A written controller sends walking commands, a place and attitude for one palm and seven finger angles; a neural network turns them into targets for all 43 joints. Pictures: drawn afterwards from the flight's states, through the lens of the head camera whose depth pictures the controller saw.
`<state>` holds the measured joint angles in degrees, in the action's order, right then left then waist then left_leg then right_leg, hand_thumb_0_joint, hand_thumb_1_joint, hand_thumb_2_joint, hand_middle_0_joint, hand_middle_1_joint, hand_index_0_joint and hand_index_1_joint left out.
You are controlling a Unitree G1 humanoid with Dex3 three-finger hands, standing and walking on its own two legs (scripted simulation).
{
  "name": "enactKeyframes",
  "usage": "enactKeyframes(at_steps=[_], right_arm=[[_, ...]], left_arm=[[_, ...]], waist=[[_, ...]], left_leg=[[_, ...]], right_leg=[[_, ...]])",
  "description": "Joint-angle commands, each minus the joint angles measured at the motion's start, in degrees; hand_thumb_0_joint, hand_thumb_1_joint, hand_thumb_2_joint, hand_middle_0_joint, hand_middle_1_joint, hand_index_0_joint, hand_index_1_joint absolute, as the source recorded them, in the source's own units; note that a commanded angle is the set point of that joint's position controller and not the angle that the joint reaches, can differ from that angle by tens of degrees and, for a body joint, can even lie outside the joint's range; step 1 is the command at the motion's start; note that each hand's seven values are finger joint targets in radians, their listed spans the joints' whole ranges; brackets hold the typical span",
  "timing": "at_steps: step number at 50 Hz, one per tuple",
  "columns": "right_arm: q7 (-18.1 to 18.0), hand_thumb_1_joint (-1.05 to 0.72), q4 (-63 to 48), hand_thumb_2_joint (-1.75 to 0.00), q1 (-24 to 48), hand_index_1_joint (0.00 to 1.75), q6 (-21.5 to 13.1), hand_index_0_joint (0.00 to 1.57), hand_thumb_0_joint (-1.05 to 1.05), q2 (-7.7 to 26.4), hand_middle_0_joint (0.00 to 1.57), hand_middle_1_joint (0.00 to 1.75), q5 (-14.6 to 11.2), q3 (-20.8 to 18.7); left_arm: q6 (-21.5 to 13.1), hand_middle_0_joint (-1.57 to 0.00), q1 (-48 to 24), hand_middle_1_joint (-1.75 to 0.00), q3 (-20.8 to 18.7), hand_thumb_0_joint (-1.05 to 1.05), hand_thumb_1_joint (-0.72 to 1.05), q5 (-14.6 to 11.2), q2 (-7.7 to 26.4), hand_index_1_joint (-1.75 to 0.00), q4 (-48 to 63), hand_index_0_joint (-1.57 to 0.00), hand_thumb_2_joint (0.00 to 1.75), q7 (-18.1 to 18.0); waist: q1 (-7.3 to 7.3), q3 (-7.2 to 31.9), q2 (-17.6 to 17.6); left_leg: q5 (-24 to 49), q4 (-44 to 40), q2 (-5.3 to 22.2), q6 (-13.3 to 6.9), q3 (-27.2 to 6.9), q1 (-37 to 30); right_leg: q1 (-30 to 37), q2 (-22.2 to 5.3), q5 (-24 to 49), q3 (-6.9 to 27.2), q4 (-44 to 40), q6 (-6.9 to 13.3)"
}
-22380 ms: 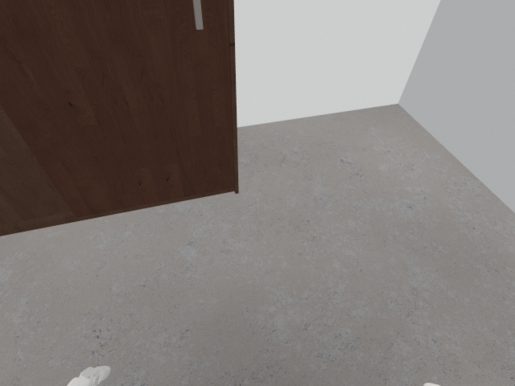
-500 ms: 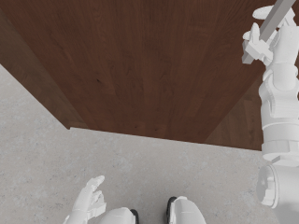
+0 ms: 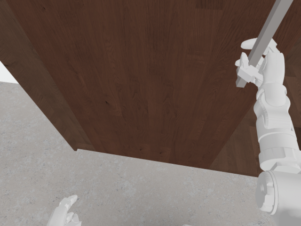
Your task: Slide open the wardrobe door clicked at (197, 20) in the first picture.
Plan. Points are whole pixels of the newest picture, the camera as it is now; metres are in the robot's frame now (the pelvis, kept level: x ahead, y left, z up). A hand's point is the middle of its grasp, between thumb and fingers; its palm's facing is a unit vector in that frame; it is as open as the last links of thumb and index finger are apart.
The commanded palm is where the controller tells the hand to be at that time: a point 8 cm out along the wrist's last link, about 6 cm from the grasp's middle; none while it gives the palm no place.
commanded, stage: loosen the grip on the handle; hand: right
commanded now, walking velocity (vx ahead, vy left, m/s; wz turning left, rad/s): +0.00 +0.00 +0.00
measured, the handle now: (261, 35) +0.50 -0.21 +0.24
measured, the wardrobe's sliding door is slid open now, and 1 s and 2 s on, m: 0.58 0.57 0.57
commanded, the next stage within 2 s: slip the hand off the handle in 0.56 s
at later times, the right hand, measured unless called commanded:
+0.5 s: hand (242, 68) +0.47 -0.19 +0.17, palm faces +0.19 +0.97 -0.13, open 13.7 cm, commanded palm +0.43 -0.24 +0.18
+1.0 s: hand (248, 68) +0.47 -0.21 +0.17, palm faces +0.16 +0.98 -0.13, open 14.2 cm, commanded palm +0.44 -0.28 +0.17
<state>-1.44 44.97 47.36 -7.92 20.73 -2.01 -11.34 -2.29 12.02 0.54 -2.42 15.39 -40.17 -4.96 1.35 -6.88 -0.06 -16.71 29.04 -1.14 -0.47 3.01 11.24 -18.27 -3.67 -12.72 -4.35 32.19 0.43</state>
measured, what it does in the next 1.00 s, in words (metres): stands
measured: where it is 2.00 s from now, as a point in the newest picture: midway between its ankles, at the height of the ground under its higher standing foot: outside the picture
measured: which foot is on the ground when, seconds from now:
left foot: down 0.00-1.00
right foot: down 0.00-1.00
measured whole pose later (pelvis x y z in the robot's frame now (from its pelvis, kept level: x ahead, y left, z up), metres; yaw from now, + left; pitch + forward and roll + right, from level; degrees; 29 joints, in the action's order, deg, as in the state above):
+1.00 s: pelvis +0.01 +0.00 -0.01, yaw +1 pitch +6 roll +1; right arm 4.5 48.8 43.8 -10.0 24.7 -1.9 -18.8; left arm -5.4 17.8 1.3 -1.4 14.7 -38.5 -3.5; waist 3.9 2.8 0.3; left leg -18.6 33.7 -1.0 -0.7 1.5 21.0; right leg -26.5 -2.8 -14.0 -4.4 34.6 0.9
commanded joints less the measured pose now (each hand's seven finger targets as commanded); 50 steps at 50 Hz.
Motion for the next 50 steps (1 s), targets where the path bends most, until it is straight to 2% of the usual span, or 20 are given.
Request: enactKeyframes(at_steps=[1,2,3,5,8,11,13,15,17,18,19,21,25,31,32,33,37,38,41,50], right_arm=[[2.33,-0.66,-1.1,-0.78,37.83,1.4,0.38,0.45,0.0,17.48,0.45,1.4,1.77,-8.35],[3.27,-0.54,3.95,-0.73,29.08,1.4,0.1,0.45,0.0,10.57,0.45,1.4,2.94,-7.46],[3.34,-0.42,1.97,-0.67,31.69,1.4,-2.03,0.45,0.0,12.58,0.45,1.4,0.75,-9.48],[1.45,-0.17,-0.05,-0.55,30.73,1.4,-5.66,0.45,0.0,13.92,0.45,1.4,0.93,-9.44],[-0.68,0.19,-0.02,-0.37,29.9,1.4,-9.27,0.45,0.0,8.12,0.45,1.4,4.92,-2.32],[-1.08,0.55,4.0,-0.2,30.44,1.37,-9.03,0.42,0.0,8.95,0.42,1.37,3.31,-2.69],[-0.7,0.55,5.56,-0.2,34.68,1.33,-8.08,0.4,0.0,11.28,0.4,1.33,1.59,-3.78],[-0.91,0.55,5.71,-0.2,37.83,1.3,-7.57,0.37,0.0,12.81,0.37,1.3,2.3,-3.32],[-1.55,0.55,2.94,-0.2,39.98,1.27,-7.89,0.34,0.0,13.76,0.34,1.27,3.61,-2.94],[-1.9,0.55,2.21,-0.2,39.47,1.25,-8.42,0.33,0.0,15.04,0.33,1.25,3.84,-4.23],[-2.14,0.55,-2.63,-0.2,39.3,1.23,-9.44,0.32,0.0,20.21,0.32,1.23,3.62,-8.1],[-2.35,0.55,-5.34,-0.2,38.55,1.2,-10.86,0.29,0.0,20.87,0.29,1.2,2.79,-8.92],[-0.83,0.55,-3.13,-0.2,30.81,1.15,-8.93,0.25,0.0,17.77,0.25,1.15,1.48,-6.96],[-0.88,0.55,-7.99,-0.2,28.91,1.15,-6.64,0.25,0.0,16.92,0.25,1.15,-0.13,-7.21],[-0.94,0.55,-9.66,-0.2,29.1,1.15,-6.56,0.25,0.0,16.53,0.25,1.15,0.09,-6.76],[-1.23,0.55,-4.46,-0.2,27.69,1.15,-6.03,0.25,0.0,16.57,0.25,1.15,0.46,-7.26],[-1.03,0.55,-8.15,-0.2,26.06,1.15,-6.63,0.25,0.0,21.29,0.25,1.15,0.84,-10.94],[-0.73,0.55,-8.39,-0.2,25.52,1.15,-6.42,0.25,0.0,19.64,0.25,1.15,0.63,-9.98],[0.39,0.55,-6.67,-0.2,21.56,1.15,-5.78,0.25,0.0,22.84,0.25,1.15,-0.22,-13.08],[3.61,0.55,-6.86,-0.2,20.87,1.15,-4.53,0.25,0.0,24.96,0.25,1.15,-1.15,-14.27]], left_arm=[[-8.8,-0.2,8.96,-0.3,-5.54,0.0,0.9,1.51,9.55,-0.3,2.9,-0.2,0.9,2.31],[-8.0,-0.2,9.93,-0.3,-5.57,0.0,0.9,1.64,8.59,-0.3,1.61,-0.2,0.9,2.2],[-7.68,-0.2,7.36,-0.3,-4.68,0.0,0.9,2.15,9.24,-0.3,1.52,-0.2,0.9,2.52],[-7.67,-0.2,5.79,-0.3,-3.91,0.0,0.9,2.62,8.43,-0.3,2.86,-0.2,0.9,3.34],[-7.45,-0.2,6.9,-0.3,-4.32,0.0,0.9,2.76,7.94,-0.3,4.35,-0.2,0.9,4.58],[-7.09,-0.2,7.11,-0.3,-3.99,0.0,0.9,1.77,8.96,-0.3,4.86,-0.2,0.9,4.34],[-7.59,-0.2,7.15,-0.3,-3.43,0.0,0.9,0.95,9.46,-0.3,4.75,-0.2,0.9,3.68],[-8.29,-0.2,7.7,-0.3,-3.06,0.0,0.9,0.97,9.51,-0.3,4.41,-0.2,0.9,3.32],[-8.76,-0.2,8.62,-0.3,-3.13,0.0,0.9,1.39,9.46,-0.3,4.47,-0.2,0.9,3.38],[-9.03,-0.2,9.34,-0.3,-3.32,0.0,0.9,1.69,9.47,-0.3,4.48,-0.2,0.9,3.41],[-9.18,-0.2,8.84,-0.3,-3.46,0.0,0.9,1.68,9.71,-0.3,5.3,-0.2,0.9,3.19],[-9.31,-0.2,9.12,-0.3,-3.6,0.0,0.9,1.91,9.33,-0.3,5.43,-0.2,0.9,2.69],[-9.06,-0.2,10.01,-0.3,-3.6,0.0,0.9,1.47,9.63,-0.3,4.82,-0.2,0.9,2.59],[-8.44,-0.2,10.55,-0.3,-3.81,0.0,0.9,1.15,9.36,-0.3,4.65,-0.2,0.9,1.93],[-8.49,-0.2,10.22,-0.3,-3.88,0.0,0.9,1.04,9.31,-0.3,4.7,-0.2,0.9,2.08],[-8.15,-0.2,11.23,-0.3,-3.81,0.0,0.9,1.22,9.28,-0.3,3.69,-0.2,0.9,1.9],[-7.13,-0.2,10.89,-0.3,-3.69,0.0,0.9,1.4,9.32,-0.3,4.85,-0.2,0.9,1.76],[-6.99,-0.2,10.69,-0.3,-3.58,0.0,0.9,1.42,8.84,-0.3,5.13,-0.2,0.9,1.83],[-6.24,-0.2,10.27,-0.3,-3.24,0.0,0.9,1.2,8.88,-0.3,5.69,-0.2,0.9,1.29],[-4.46,-0.2,9.09,-0.3,-2.73,0.0,0.9,0.51,8.17,-0.3,7.23,-0.2,0.9,0.26]], waist=[[2.7,42.28,-0.97],[3.27,38.66,-2.16],[2.1,32.97,4.86],[2.35,26.84,6.18],[4.39,24.49,1.22],[5.45,20.76,-4.42],[5.74,20.08,-5.66],[5.76,20.99,-1.64],[5.9,23.71,2.52],[5.11,26.12,2.49],[3.2,30.3,4.58],[3.2,33.68,4.16],[3.3,27.44,2.81],[3.23,25.47,1.29],[3.17,26.39,3.93],[3.98,23.71,1.27],[2.34,28.31,1.31],[2.3,28.58,1.05],[1.26,27.01,-1.82],[1.02,26.6,0.6]], left_leg=[[34.09,5.12,1.31,-1.63,0.48,2.32],[26.77,3.9,0.58,-0.9,0.66,9.16],[18.88,0.79,0.7,-0.8,-0.35,12.78],[12.81,-0.5,0.65,-1.4,-0.87,13.76],[6.44,0.52,0.39,-1.25,-0.29,18.01],[-1.02,-0.37,0.66,-0.71,-0.8,19.27],[-5.29,-1.18,0.6,-0.36,-1.79,19.19],[-6.94,-0.49,0.5,-0.5,-2.05,20.21],[-6.38,0.26,0.47,-0.63,-2.26,21.21],[-6.5,0.9,0.3,-0.85,-2.09,20.7],[-6.1,1.02,0.31,-1.1,-2.56,18.19],[-4.14,1.33,-0.04,-1.05,-2.64,15.6],[-1.14,0.01,-0.39,-1.05,-2.11,15.54],[4.22,-1.18,-0.49,-0.76,-2.04,13.31],[5.05,-0.92,-0.54,-0.84,-2.01,13.85],[4.6,-0.95,-0.52,-0.66,-1.8,15.15],[8.21,-0.2,-0.12,-0.43,-2.48,11.24],[9.14,-0.06,-0.17,-0.4,-2.43,10.86],[10.63,-0.39,-0.01,-0.27,-2.63,8.55],[14.74,-0.49,0.45,0.08,-3.21,7.11]], right_leg=[[17.71,2.36,33.88,3.23,-2.23,1.37],[18.37,1.65,34.68,4.55,-0.24,0.51],[18.99,1.08,28.42,4.83,-0.94,0.05],[14.7,1.49,15.84,4.26,-1.63,0.75],[10.8,0.96,7.99,5.3,-1.26,1.6],[5.84,1.07,-5.9,6.55,-3.28,1.97],[3.41,1.61,-12.44,6.02,-4.26,2.04],[2.49,2.21,-14.33,5.66,-3.83,1.87],[3.44,2.29,-14.29,6.08,-3.2,1.9],[4.22,2.25,-14.28,6.58,-3.12,1.73],[5.86,2.09,-12.93,6.34,-3.09,1.7],[6.93,1.97,-9.28,6.1,-2.31,1.89],[5.42,1.45,-5.01,5.27,-2.15,1.83],[6.19,1.63,2.17,4.46,-1.48,2.35],[7.82,1.73,3.59,4.4,-1.5,2.2],[6.26,1.75,2.8,4.57,-1.16,2.24],[6.15,2.32,6.24,3.73,-0.54,2.51],[6.63,2.39,7.01,3.66,-0.4,2.53],[3.95,2.46,7.04,3.27,-0.24,2.71],[3.59,2.91,8.96,2.4,0.1,2.63]])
